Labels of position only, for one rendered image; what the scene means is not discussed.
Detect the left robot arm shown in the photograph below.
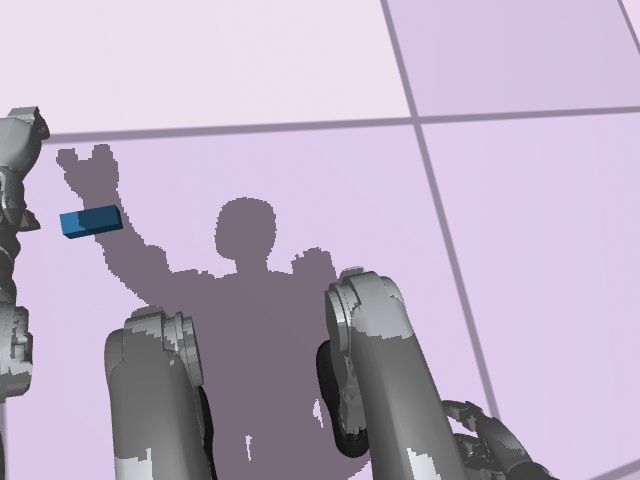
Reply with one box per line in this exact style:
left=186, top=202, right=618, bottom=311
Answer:
left=0, top=166, right=33, bottom=480

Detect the left robot foot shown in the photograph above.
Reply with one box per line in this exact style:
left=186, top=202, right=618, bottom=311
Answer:
left=198, top=386, right=218, bottom=480

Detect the right robot hand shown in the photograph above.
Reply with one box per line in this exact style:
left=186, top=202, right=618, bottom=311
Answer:
left=442, top=400, right=533, bottom=480

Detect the small box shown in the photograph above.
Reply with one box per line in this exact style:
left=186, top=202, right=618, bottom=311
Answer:
left=59, top=205, right=123, bottom=239

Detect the left robot hand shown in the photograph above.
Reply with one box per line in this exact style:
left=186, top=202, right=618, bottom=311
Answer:
left=0, top=106, right=50, bottom=232

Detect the right robot foot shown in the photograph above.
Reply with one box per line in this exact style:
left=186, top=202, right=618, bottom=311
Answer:
left=316, top=340, right=369, bottom=458

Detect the right robot arm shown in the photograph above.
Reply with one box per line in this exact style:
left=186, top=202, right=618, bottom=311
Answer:
left=506, top=462, right=559, bottom=480

